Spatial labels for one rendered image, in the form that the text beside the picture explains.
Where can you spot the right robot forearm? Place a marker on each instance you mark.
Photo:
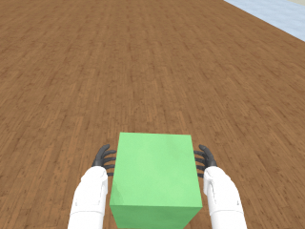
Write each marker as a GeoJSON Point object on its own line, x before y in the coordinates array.
{"type": "Point", "coordinates": [224, 202]}

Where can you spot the left robot forearm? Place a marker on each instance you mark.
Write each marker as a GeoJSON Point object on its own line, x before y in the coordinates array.
{"type": "Point", "coordinates": [89, 200]}

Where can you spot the robot left hand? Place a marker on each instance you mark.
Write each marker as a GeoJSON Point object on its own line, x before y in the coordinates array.
{"type": "Point", "coordinates": [100, 160]}

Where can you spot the carton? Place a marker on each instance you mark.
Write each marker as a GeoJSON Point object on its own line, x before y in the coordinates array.
{"type": "Point", "coordinates": [155, 183]}

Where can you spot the robot right hand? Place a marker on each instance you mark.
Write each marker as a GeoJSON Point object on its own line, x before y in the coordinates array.
{"type": "Point", "coordinates": [208, 159]}

